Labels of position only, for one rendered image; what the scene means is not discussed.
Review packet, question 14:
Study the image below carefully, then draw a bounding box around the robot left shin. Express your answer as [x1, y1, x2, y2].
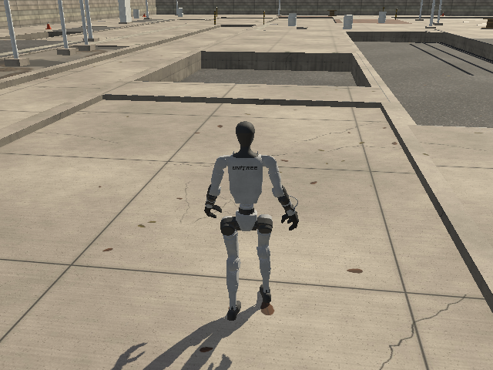
[226, 257, 240, 310]

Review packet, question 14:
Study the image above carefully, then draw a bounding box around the robot right foot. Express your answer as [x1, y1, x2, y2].
[260, 285, 271, 303]

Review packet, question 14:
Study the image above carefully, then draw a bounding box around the robot left upper arm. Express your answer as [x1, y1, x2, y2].
[209, 155, 230, 196]

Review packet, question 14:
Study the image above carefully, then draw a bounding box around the robot right hand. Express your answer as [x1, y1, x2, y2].
[281, 208, 299, 230]

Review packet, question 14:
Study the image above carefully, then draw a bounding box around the robot left forearm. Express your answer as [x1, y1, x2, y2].
[205, 184, 217, 208]

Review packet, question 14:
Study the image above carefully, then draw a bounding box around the robot right forearm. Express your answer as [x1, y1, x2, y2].
[278, 185, 295, 216]

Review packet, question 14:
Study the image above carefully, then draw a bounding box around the robot right upper arm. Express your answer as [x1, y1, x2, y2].
[261, 155, 285, 197]

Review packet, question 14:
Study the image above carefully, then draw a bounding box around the robot left hand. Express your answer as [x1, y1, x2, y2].
[204, 205, 222, 218]

